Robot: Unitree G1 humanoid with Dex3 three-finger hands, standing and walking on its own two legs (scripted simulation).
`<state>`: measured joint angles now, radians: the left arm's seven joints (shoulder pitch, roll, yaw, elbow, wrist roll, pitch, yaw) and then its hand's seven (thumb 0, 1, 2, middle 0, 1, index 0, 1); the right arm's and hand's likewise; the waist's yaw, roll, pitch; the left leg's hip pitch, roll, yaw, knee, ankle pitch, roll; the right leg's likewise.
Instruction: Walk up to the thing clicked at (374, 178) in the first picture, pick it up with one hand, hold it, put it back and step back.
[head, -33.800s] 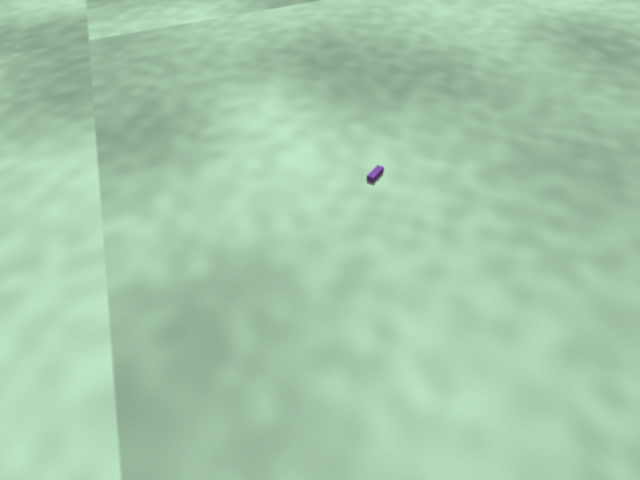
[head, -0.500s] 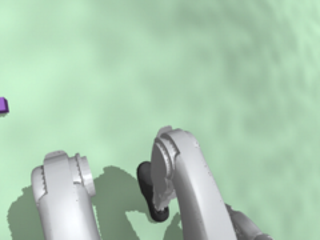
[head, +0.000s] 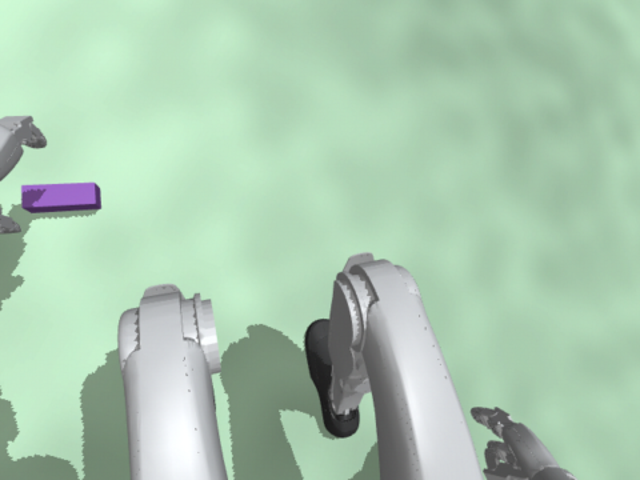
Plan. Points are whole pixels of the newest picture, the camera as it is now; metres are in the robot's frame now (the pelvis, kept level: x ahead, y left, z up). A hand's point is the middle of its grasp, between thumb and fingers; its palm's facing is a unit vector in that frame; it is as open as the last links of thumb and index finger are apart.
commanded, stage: withdraw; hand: left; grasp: from above
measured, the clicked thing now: (63, 197) +0.49 +0.32 -0.32
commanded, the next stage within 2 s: home in 0.10 s
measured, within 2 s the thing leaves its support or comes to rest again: neither
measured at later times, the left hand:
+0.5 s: hand out of the picture +0.45 +0.35 -0.10, palm faces -0.39 -0.20 -0.90, open 10.4 cm
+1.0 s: hand out of the picture +0.28 +0.26 +0.12, palm faces -0.04 -0.87 -0.50, open 7.4 cm
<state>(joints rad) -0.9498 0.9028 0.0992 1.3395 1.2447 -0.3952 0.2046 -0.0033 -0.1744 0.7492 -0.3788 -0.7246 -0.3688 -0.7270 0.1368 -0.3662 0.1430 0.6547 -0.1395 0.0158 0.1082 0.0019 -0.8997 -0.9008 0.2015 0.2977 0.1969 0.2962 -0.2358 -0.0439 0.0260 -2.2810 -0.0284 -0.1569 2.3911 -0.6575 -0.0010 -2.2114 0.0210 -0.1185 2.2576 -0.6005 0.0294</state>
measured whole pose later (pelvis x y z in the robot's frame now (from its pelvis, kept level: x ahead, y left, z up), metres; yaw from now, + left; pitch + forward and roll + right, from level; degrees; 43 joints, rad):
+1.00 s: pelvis +0.03 +0.00 +0.22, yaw +7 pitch +27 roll -5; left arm -0.02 0.39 0.06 0.30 0.22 0.21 0.04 0.01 0.89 0.89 -0.21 -0.30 -0.21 -0.30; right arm 0.07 -0.24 0.02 0.54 0.03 -0.07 -0.02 0.01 -0.90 -0.90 0.20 0.30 0.20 0.30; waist -0.06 0.02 -0.19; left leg -1.53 -0.01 -0.09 1.68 -0.62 0.00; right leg -1.49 0.01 -0.06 1.60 -0.58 0.02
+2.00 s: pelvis +0.09 +0.00 +0.38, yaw +10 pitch +10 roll -2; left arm 0.50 0.22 0.03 -0.13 -0.05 0.45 0.02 0.01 0.90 0.90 -0.20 -0.30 -0.20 -0.30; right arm 0.28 -0.22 0.04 0.53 0.00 -0.25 -0.19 0.01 -0.90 -0.90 0.20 0.30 0.20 0.30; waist -0.04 0.04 -0.15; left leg -0.69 0.01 -0.08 1.00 -0.48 -0.01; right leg -0.65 0.02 -0.05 0.94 -0.45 -0.01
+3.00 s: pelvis +0.10 +0.00 +0.38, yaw +9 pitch +10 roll -2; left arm 0.50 0.22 0.03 -0.12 -0.05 0.45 0.02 0.01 0.90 0.90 -0.20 -0.30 -0.20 -0.30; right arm 0.29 -0.22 0.03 0.53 0.01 -0.24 -0.19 0.01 -0.90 -0.90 0.20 0.30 0.20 0.30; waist -0.04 0.04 -0.16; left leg -0.68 0.01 -0.07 1.01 -0.49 -0.01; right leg -0.65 0.02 -0.04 0.94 -0.46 0.00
